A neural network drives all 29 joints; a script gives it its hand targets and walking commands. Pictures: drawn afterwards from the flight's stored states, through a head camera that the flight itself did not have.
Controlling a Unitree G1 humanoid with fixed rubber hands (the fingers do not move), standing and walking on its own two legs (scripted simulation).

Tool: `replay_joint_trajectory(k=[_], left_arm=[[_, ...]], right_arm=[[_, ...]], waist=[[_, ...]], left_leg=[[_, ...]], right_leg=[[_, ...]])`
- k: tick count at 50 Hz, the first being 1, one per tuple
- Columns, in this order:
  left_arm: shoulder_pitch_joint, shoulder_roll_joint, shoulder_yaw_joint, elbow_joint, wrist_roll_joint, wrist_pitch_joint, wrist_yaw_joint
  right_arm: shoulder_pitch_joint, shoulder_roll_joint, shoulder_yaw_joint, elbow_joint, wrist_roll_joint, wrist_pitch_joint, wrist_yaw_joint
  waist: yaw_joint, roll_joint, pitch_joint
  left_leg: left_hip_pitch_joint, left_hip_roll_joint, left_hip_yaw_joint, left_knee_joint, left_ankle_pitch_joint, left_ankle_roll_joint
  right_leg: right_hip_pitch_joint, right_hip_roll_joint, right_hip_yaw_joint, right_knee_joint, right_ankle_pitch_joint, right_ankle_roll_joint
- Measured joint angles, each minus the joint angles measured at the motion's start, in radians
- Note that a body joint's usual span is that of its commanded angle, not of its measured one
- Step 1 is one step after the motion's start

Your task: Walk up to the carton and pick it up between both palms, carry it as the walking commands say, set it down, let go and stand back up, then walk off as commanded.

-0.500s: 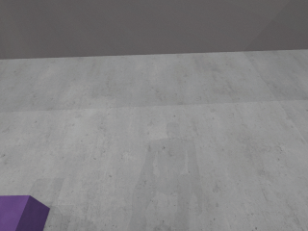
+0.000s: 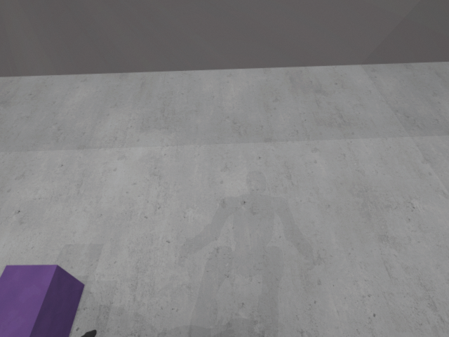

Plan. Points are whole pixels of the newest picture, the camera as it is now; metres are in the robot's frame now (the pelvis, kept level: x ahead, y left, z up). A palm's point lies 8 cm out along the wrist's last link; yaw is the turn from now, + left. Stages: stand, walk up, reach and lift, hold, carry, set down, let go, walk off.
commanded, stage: stand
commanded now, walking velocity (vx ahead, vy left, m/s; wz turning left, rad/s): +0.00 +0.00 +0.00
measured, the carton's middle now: (36, 307) +0.29 +0.75 -0.65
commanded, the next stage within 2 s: walk off in 0.86 s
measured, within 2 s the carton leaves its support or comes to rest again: neither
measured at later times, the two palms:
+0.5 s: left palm out of the picture +0.02 +0.32 -0.12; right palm out of the picture +0.04 -0.26 -0.11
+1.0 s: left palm out of the picture +0.03 +0.34 -0.11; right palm out of the picture +0.03 -0.24 -0.11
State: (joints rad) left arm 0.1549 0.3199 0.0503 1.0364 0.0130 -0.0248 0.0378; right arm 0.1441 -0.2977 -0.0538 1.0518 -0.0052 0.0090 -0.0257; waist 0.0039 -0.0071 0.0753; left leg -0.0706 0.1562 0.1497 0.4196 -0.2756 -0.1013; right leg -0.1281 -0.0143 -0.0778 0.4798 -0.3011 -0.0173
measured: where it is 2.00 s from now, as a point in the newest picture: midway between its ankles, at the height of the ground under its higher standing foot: outside the picture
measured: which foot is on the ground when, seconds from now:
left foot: down 0.00-1.00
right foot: down 0.00-1.00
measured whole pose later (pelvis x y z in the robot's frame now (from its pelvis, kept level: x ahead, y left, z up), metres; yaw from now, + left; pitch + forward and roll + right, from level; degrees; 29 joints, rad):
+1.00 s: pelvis -0.03 +0.05 +0.01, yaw +0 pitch -3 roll +0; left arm 0.12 0.33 -0.01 1.15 0.01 -0.03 0.00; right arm 0.12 -0.33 -0.01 1.15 -0.01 -0.02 0.01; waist -0.01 -0.01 0.05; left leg -0.07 0.07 0.17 0.33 -0.20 -0.02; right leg -0.11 -0.09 -0.06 0.35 -0.18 0.05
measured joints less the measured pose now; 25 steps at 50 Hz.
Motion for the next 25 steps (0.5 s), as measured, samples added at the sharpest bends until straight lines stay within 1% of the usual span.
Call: replay_joint_trajectory(k=[12,17,21,25], left_arm=[[-0.010,-0.012,-0.029,0.066,0.003,-0.001,-0.030],[-0.009,-0.006,-0.033,0.097,0.003,-0.001,-0.032],[-0.018,0.001,-0.032,0.111,0.001,-0.001,-0.032],[-0.021,0.009,-0.036,0.113,0.000,-0.003,-0.036]], right_arm=[[-0.018,-0.010,0.031,0.037,-0.003,-0.013,0.021],[-0.023,-0.016,0.034,0.053,0.003,-0.016,0.028],[-0.027,-0.027,0.034,0.076,0.001,-0.022,0.032],[-0.030,-0.029,0.039,0.084,-0.001,-0.026,0.034]], waist=[[0.004,0.004,-0.008],[-0.002,0.009,-0.006],[0.002,0.008,-0.007],[0.000,0.004,-0.012]], left_leg=[[0.008,-0.028,-0.001,-0.066,0.062,0.025],[0.004,-0.035,0.000,-0.078,0.076,0.036],[0.006,-0.044,0.007,-0.086,0.082,0.044],[0.002,-0.052,0.011,-0.089,0.086,0.051]], right_leg=[[0.020,-0.019,-0.003,-0.082,0.073,0.019],[0.025,-0.024,-0.002,-0.114,0.100,0.027],[0.025,-0.032,0.005,-0.124,0.112,0.034],[0.021,-0.039,0.009,-0.130,0.120,0.040]])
